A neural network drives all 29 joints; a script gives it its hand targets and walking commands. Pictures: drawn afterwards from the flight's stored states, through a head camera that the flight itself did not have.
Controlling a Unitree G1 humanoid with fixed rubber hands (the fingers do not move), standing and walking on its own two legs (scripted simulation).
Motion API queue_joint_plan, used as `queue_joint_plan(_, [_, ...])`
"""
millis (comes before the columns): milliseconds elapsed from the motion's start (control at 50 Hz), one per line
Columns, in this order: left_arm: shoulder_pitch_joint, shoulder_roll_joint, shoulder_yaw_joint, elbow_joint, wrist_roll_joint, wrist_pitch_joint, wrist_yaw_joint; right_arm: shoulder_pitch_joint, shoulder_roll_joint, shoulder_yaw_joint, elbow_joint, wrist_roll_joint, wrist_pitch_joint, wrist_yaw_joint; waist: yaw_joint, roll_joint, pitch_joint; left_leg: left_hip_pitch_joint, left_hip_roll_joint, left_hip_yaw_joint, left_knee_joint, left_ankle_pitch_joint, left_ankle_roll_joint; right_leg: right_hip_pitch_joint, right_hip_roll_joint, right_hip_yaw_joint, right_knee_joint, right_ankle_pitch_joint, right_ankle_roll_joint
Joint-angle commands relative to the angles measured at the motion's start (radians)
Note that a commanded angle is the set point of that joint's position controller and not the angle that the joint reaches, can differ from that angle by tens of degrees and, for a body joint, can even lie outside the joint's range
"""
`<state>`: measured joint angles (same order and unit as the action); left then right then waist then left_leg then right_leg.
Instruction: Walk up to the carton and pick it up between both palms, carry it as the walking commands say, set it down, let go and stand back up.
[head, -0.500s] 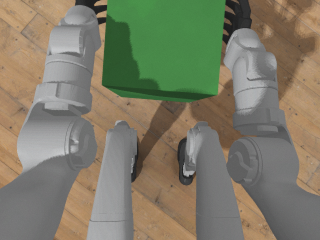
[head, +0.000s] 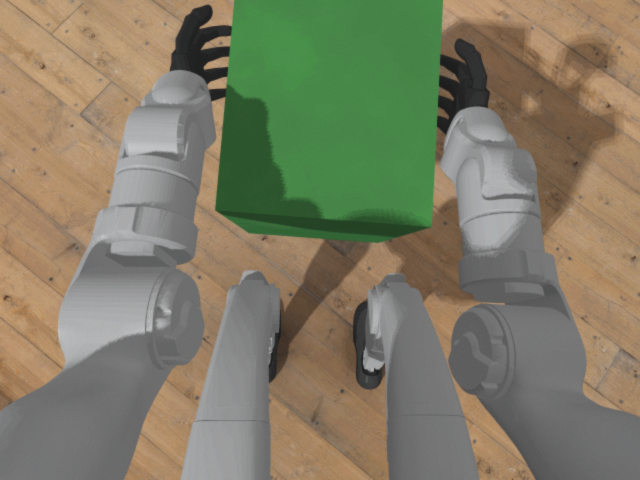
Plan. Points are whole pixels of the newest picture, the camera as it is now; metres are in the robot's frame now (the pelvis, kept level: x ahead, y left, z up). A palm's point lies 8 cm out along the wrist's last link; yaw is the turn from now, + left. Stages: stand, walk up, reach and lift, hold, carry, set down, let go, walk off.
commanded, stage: reach and lift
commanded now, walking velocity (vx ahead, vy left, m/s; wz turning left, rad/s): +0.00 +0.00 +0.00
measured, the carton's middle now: (325, 132) +0.50 +0.00 -0.10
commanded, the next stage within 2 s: none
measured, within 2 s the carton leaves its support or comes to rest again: neither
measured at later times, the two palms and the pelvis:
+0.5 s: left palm (165, 67) +0.48 +0.14 +0.07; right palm (505, 109) +0.45 -0.15 +0.06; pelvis +0.02 +0.00 +0.06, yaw +0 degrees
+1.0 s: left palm (127, 19) +0.46 +0.13 +0.15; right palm (582, 82) +0.43 -0.16 +0.14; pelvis +0.10 +0.00 +0.13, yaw +1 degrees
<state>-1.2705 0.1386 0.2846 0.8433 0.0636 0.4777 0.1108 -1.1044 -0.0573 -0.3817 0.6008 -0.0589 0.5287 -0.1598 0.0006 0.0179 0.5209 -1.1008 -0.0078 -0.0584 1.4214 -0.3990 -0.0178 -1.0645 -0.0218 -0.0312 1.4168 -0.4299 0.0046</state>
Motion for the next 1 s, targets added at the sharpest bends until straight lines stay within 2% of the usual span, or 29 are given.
queue_joint_plan(0, [-0.628,-1.317,-0.446,-0.240,-0.188,-0.019,-0.322,-0.886,1.108,0.531,-0.144,0.139,-0.053,0.330,-0.101,0.011,-2.126,0.601,-0.138,0.011,-0.327,0.113,0.003,0.441,0.169,0.048,-0.347,0.102,-0.005])
queue_joint_plan(20, [-0.601,-1.318,-0.430,-0.208,-0.169,-0.021,-0.325,-0.871,1.113,0.517,-0.122,0.128,-0.055,0.332,-0.106,0.005,-2.087,0.555,-0.140,0.020,-0.324,0.102,0.007,0.443,0.168,0.052,-0.358,0.095,-0.003])
queue_joint_plan(40, [-0.614,-1.323,-0.453,-0.263,-0.189,-0.025,-0.327,-0.845,1.131,0.535,-0.138,0.133,-0.052,0.333,-0.110,0.003,-2.134,0.623,-0.139,0.018,-0.341,0.128,0.005,0.480,0.168,0.047,-0.369,0.121,-0.001])
queue_joint_plan(60, [-0.567,-1.340,-0.440,-0.216,-0.175,-0.018,-0.330,-0.843,1.115,0.529,-0.136,0.123,-0.053,0.333,-0.100,0.020,-2.109,0.600,-0.140,0.015,-0.356,0.127,0.002,0.476,0.168,0.049,-0.378,0.123,-0.004])
queue_joint_plan(100, [-0.603,-1.336,-0.470,-0.278,-0.198,-0.028,-0.330,-0.834,1.133,0.539,-0.154,0.136,-0.055,0.335,-0.122,0.005,-2.144,0.651,-0.139,0.010,-0.366,0.149,0.007,0.514,0.169,0.053,-0.396,0.146,-0.002])
queue_joint_plan(160, [-0.558,-1.343,-0.463,-0.231,-0.183,-0.023,-0.334,-0.808,1.132,0.543,-0.143,0.121,-0.053,0.337,-0.120,-0.002,-2.079,0.650,-0.134,0.007,-0.402,0.131,0.007,0.527,0.164,0.057,-0.431,0.125,-0.002])
queue_joint_plan(200, [-0.532,-1.358,-0.479,-0.252,-0.194,-0.028,-0.334,-0.813,1.133,0.571,-0.194,0.134,-0.062,0.336,-0.109,0.002,-2.117,0.690,-0.136,0.006,-0.418,0.177,0.005,0.568,0.167,0.058,-0.437,0.176,-0.004])
queue_joint_plan(240, [-0.518,-1.341,-0.470,-0.241,-0.174,-0.030,-0.337,-0.773,1.140,0.554,-0.137,0.117,-0.056,0.340,-0.107,0.001,-2.044,0.667,-0.132,0.004,-0.441,0.140,0.008,0.549,0.163,0.061,-0.462,0.139,-0.001])
queue_joint_plan(260, [-0.505,-1.355,-0.477,-0.247,-0.178,-0.030,-0.338,-0.741,1.151,0.556,-0.151,0.108,-0.055,0.337,-0.122,0.007,-2.054,0.679,-0.137,0.009,-0.442,0.173,0.007,0.597,0.162,0.066,-0.477,0.180,-0.004])
queue_joint_plan(360, [-0.509,-1.368,-0.492,-0.277,-0.182,-0.038,-0.337,-0.744,1.158,0.571,-0.186,0.108,-0.064,0.340,-0.123,-0.019,-2.003,0.726,-0.132,-0.007,-0.492,0.171,0.010,0.639,0.163,0.073,-0.519,0.188,-0.003])
queue_joint_plan(380, [-0.482,-1.379,-0.484,-0.238,-0.170,-0.034,-0.339,-0.719,1.154,0.546,-0.162,0.090,-0.061,0.341,-0.140,-0.008,-1.943,0.732,-0.128,-0.011,-0.515,0.143,0.009,0.620,0.165,0.066,-0.534,0.165,-0.007])
queue_joint_plan(400, [-0.464,-1.386,-0.473,-0.216,-0.159,-0.028,-0.338,-0.699,1.151,0.535,-0.143,0.090,-0.059,0.346,-0.136,0.013,-1.909,0.745,-0.126,-0.010,-0.531,0.135,0.008,0.609,0.162,0.065,-0.547,0.154,-0.008])
queue_joint_plan(420, [-0.421,-1.393,-0.443,-0.178,-0.136,-0.028,-0.339,-0.670,1.165,0.517,-0.105,0.074,-0.055,0.351,-0.123,-0.001,-1.815,0.717,-0.122,-0.014,-0.544,0.116,0.013,0.579,0.160,0.070,-0.564,0.127,-0.010])
queue_joint_plan(460, [-0.375,-1.416,-0.421,-0.166,-0.126,-0.031,-0.341,-0.630,1.181,0.492,-0.098,0.058,-0.061,0.353,-0.129,-0.009,-1.729,0.712,-0.117,-0.018,-0.563,0.134,0.018,0.586,0.160,0.068,-0.580,0.157,-0.012])
queue_joint_plan(500, [-0.297,-1.407,-0.351,-0.091,-0.075,-0.034,-0.343,-0.565,1.212,0.446,-0.035,0.028,-0.061,0.358,-0.114,-0.021,-1.537,0.672,-0.113,-0.010,-0.591,0.100,0.033,0.547,0.152,0.070,-0.614,0.120,-0.008])
queue_joint_plan(520, [-0.247,-1.414,-0.330,-0.065,-0.058,-0.031,-0.344,-0.553,1.226,0.445,-0.047,0.022,-0.066,0.355,-0.109,-0.049,-1.487,0.668,-0.114,-0.001,-0.597,0.109,0.038,0.576,0.149,0.077,-0.631,0.129,-0.006])
queue_joint_plan(580, [-0.200,-1.405,-0.268,-0.001,-0.004,-0.025,-0.349,-0.425,1.234,0.336,0.087,-0.047,-0.062,0.356,-0.124,0.014,-1.192,0.595,-0.106,0.002,-0.651,0.040,0.036,0.536,0.131,0.085,-0.677,0.079,-0.018])
queue_joint_plan(620, [-0.178,-1.379,-0.236,0.031,0.022,-0.017,-0.359,-0.357,1.238,0.287,0.165,-0.088,-0.050,0.361,-0.126,-0.017,-1.069,0.572,-0.102,0.011,-0.691,-0.044,0.039,0.544,0.127,0.083,-0.716,-0.007,-0.013])
queue_joint_plan(640, [-0.170,-1.373,-0.230,0.043,0.030,-0.015,-0.365,-0.353,1.242,0.288,0.151,-0.093,-0.049,0.360,-0.128,-0.037,-1.059,0.582,-0.102,0.013,-0.700,-0.053,0.043,0.574,0.123,0.091,-0.734,-0.021,-0.010])
queue_joint_plan(660, [-0.143,-1.360,-0.214,0.060,0.047,-0.011,-0.368,-0.320,1.238,0.270,0.176,-0.107,-0.046,0.360,-0.125,-0.027,-1.032,0.593,-0.101,0.012,-0.719,-0.037,0.043,0.579,0.121,0.089,-0.745,0.001,-0.010])
queue_joint_plan(720, [-0.096,-1.347,-0.232,0.031,0.040,-0.016,-0.372,-0.287,1.227,0.291,0.136,-0.094,-0.051,0.353,-0.102,-0.012,-1.036,0.635,-0.105,0.014,-0.738,0.044,0.044,0.644,0.118,0.097,-0.764,0.092,-0.005])
queue_joint_plan(740, [-0.093,-1.364,-0.253,0.015,0.021,-0.016,-0.375,-0.277,1.238,0.311,0.097,-0.090,-0.052,0.348,-0.113,-0.034,-1.065,0.676,-0.106,0.013,-0.743,0.081,0.044,0.685,0.121,0.101,-0.774,0.139,-0.003])
queue_joint_plan(760, [-0.068,-1.367,-0.272,-0.006,0.012,-0.015,-0.374,-0.259,1.257,0.342,0.073,-0.077,-0.049,0.343,-0.099,-0.053,-1.087,0.702,-0.109,0.014,-0.753,0.129,0.047,0.725,0.122,0.102,-0.781,0.206,0.005])
queue_joint_plan(800, [0.026,-1.362,-0.282,0.020,0.031,-0.008,-0.375,-0.166,1.241,0.352,0.065,-0.088,-0.046,0.336,-0.103,-0.022,-1.058,0.714,-0.121,0.011,-0.759,0.227,0.041,0.740,0.118,0.112,-0.790,0.346,0.007])
queue_joint_plan(820, [0.033,-1.376,-0.334,-0.043,0.009,-0.019,-0.374,-0.183,1.247,0.418,-0.017,-0.052,-0.055,0.338,-0.094,-0.044,-1.149,0.779,-0.121,0.003,-0.762,0.308,0.040,0.794,0.124,0.114,-0.788,0.433,0.013])
queue_joint_plan(860, [0.082,-1.398,-0.378,-0.065,-0.013,-0.012,-0.368,-0.180,1.227,0.472,-0.088,-0.032,-0.049,0.333,-0.102,-0.049,-1.158,0.816,-0.118,-0.013,-0.777,0.374,0.037,0.833,0.126,0.117,-0.802,0.495,0.011])
queue_joint_plan(900, [0.153,-1.406,-0.401,-0.096,-0.015,-0.012,-0.357,-0.160,1.203,0.539,-0.155,-0.010,-0.040,0.335,-0.090,-0.041,-1.155,0.850,-0.116,-0.032,-0.782,0.447,0.033,0.855,0.128,0.120,-0.807,0.546,0.009])
queue_joint_plan(920, [0.158,-1.422,-0.432,-0.138,-0.031,-0.009,-0.348,-0.161,1.223,0.583,-0.198,0.010,-0.033,0.336,-0.078,-0.066,-1.176,0.867,-0.118,-0.034,-0.782,0.462,0.035,0.882,0.128,0.126,-0.810,0.555,0.012])
queue_joint_plan(980, [0.135,-1.431,-0.530,-0.287,-0.081,0.004,-0.333,-0.112,1.238,0.649,-0.245,0.048,0.000,0.336,-0.097,-0.041,-1.197,0.935,-0.111,-0.052,-0.795,0.518,0.025,0.898,0.131,0.127,-0.821,0.586,0.009])
